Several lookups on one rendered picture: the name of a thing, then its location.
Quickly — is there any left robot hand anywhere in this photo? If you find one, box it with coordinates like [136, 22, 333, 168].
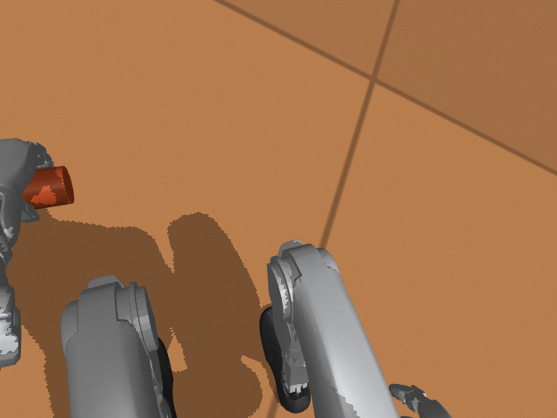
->
[0, 138, 54, 223]

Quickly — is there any left robot foot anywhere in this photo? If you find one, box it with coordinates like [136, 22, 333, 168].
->
[157, 337, 177, 418]

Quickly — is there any right robot hand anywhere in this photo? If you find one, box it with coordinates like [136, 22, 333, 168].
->
[389, 384, 452, 418]

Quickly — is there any right robot foot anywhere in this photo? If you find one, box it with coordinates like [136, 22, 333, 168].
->
[259, 307, 311, 414]

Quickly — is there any can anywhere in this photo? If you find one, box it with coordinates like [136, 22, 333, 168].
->
[22, 166, 74, 210]

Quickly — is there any left robot arm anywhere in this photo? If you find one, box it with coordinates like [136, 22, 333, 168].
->
[0, 186, 23, 370]

